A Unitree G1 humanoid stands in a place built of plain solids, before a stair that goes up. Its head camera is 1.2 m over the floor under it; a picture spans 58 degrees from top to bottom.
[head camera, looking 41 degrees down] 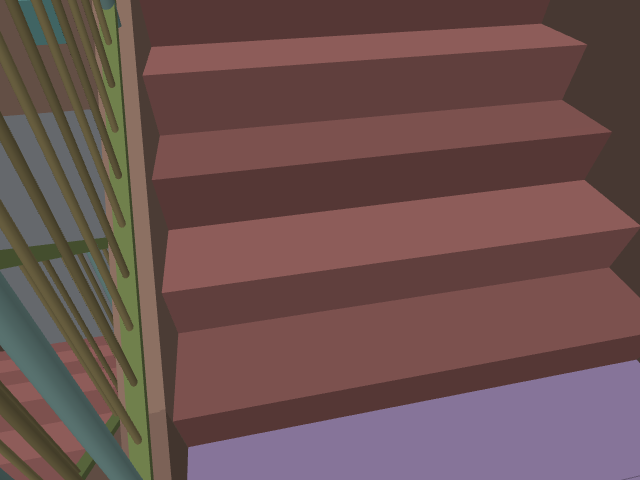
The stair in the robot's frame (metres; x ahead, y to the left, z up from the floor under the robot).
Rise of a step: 0.19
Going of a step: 0.25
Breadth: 1.40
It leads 11 degrees to the left of straight ahead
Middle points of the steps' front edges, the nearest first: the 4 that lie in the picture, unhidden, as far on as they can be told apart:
0.64 -0.33 0.18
0.88 -0.28 0.37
1.12 -0.24 0.56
1.35 -0.19 0.75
